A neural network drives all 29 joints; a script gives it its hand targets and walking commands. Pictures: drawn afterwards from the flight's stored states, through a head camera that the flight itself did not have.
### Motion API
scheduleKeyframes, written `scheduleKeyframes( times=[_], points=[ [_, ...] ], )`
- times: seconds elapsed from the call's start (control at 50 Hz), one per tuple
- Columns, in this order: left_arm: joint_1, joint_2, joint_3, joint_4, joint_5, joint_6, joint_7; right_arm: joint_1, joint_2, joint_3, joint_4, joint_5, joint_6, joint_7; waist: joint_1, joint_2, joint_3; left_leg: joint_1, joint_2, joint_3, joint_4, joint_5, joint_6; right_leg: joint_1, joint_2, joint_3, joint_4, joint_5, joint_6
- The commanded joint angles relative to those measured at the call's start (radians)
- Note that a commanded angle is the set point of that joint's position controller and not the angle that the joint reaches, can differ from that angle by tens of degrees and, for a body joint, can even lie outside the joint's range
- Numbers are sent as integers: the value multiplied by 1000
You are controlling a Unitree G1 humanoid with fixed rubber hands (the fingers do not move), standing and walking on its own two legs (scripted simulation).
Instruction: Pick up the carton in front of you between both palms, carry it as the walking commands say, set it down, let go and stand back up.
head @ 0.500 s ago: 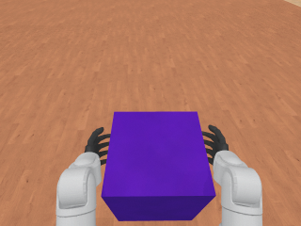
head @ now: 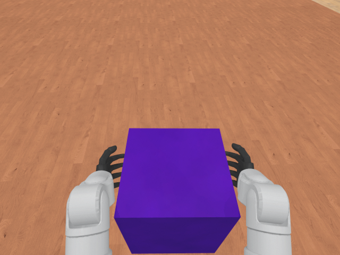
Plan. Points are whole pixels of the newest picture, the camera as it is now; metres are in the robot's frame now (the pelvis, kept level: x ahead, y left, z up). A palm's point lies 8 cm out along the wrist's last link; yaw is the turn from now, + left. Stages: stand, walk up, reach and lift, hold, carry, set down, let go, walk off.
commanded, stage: carry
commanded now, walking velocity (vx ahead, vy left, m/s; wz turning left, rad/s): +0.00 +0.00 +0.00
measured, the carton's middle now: (173, 193) +0.27 +0.00 +0.01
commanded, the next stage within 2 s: hold in 1.62 s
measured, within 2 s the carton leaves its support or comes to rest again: neither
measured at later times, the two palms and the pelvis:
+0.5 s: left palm (114, 168) +0.28 +0.13 +0.09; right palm (250, 170) +0.29 -0.16 +0.09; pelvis +0.02 -0.01 +0.00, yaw -1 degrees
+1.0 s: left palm (110, 201) +0.23 +0.14 +0.06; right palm (253, 203) +0.22 -0.16 +0.06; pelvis -0.03 -0.01 +0.00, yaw -1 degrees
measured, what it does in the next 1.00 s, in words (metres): stands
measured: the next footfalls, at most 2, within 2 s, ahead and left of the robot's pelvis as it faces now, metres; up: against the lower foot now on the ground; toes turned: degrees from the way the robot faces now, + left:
none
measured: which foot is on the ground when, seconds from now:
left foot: down 0.00-1.00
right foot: down 0.00-1.00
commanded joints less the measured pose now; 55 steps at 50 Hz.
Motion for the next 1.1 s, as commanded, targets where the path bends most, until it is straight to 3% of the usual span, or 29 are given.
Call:
scheduleKeyframes(
  times=[0.0, 0.06, 0.14, 0.18, 0.22, 0.28, 0.3, 0.32, 0.36, 0.4, 0.44, 0.46, 0.52, 0.54, 0.66, 0.82, 1.08],
  points=[
    [-482, -905, -728, -83, -438, -19, -256, -396, 939, 705, -42, 415, 11, 250, 1, 89, -309, 314, 153, -131, 55, 972, 27, -10, -51, 42, 5, 491, 20],
    [-474, -911, -722, -87, -435, -23, -255, -406, 943, 717, -60, 420, 8, 248, 1, 80, -299, 286, 135, -129, 66, 928, 24, 23, -43, 39, -42, 530, 20],
    [-451, -906, -713, -90, -431, -27, -255, -401, 937, 727, -80, 422, 8, 245, 1, -16, -286, 144, 82, -83, 73, 636, -11, 144, -81, 44, -4, 859, 10],
    [-448, -906, -711, -94, -428, -28, -256, -406, 935, 732, -89, 424, 9, 245, 2, -38, -266, 121, 62, -64, 31, 538, -25, 154, -91, 42, 7, 913, 3],
    [-448, -904, -711, -98, -427, -28, -255, -406, 931, 735, -91, 426, 11, 246, 3, -19, -261, 180, 66, -68, 17, 608, -22, 108, -84, 37, 20, 859, 5],
    [-443, -899, -714, -100, -429, -26, -255, -390, 925, 732, -83, 422, 12, 248, 3, 57, -283, 302, 116, -115, 48, 900, 17, 3, -51, 36, 2, 587, 15],
    [-448, -900, -716, -102, -430, -25, -255, -391, 925, 730, -81, 421, 12, 248, 4, 77, -272, 313, 125, -124, 50, 934, 26, -11, -41, 37, -49, 502, 16],
    [-454, -901, -719, -105, -433, -23, -256, -394, 925, 727, -78, 420, 12, 247, 4, 86, -256, 303, 122, -124, 53, 916, 26, -3, -37, 37, -89, 494, 14],
    [-455, -892, -718, -101, -438, -19, -258, -381, 923, 721, -65, 414, 12, 243, 0, 44, -239, 200, 97, -100, 68, 731, 7, 94, -60, 41, -92, 694, 9],
    [-440, -882, -715, -89, -437, -20, -261, -367, 919, 717, -60, 403, 13, 240, 1, -43, -238, 78, 64, -63, 64, 467, -21, 196, -106, 48, -31, 968, -3],
    [-448, -886, -714, -90, -436, -22, -263, -380, 922, 719, -67, 402, 14, 241, 2, -70, -210, 67, 47, -50, 7, 334, -34, 192, -129, 54, -23, 1021, -19],
    [-452, -887, -713, -91, -435, -22, -264, -389, 924, 720, -69, 405, 15, 242, 3, -59, -206, 105, 52, -53, 5, 378, -31, 159, -127, 53, -20, 975, -20],
    [-451, -890, -712, -94, -432, -24, -261, -393, 923, 724, -71, 413, 15, 245, 6, 7, -257, 220, 106, -95, 67, 679, -1, 65, -90, 35, 3, 730, -8],
    [-449, -894, -713, -95, -431, -24, -261, -389, 927, 723, -70, 413, 13, 246, 6, 19, -265, 221, 117, -105, 73, 705, 5, 59, -83, 37, 0, 667, -7],
    [-425, -926, -732, -62, -416, -53, -270, -354, 952, 730, -40, 394, -16, 258, 2, 17, -225, 144, 116, -101, 65, 458, -3, 46, -101, 45, -11, 576, -23],
    [-434, -899, -724, 2, -366, -149, -270, -364, 915, 716, 19, 352, -108, 268, 3, 37, -158, 125, 131, -125, 2, 344, -2, -12, -86, 61, -66, 311, -31],
    [-417, -814, -583, 197, -223, -360, -263, -345, 825, 567, 217, 199, -321, 261, 1, 32, -131, 99, 128, -136, -50, 200, -9, -82, -88, 81, -113, 155, -47]
  ],
)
